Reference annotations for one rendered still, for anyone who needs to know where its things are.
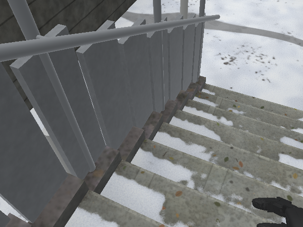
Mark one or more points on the right robot hand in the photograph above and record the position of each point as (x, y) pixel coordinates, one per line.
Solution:
(281, 207)

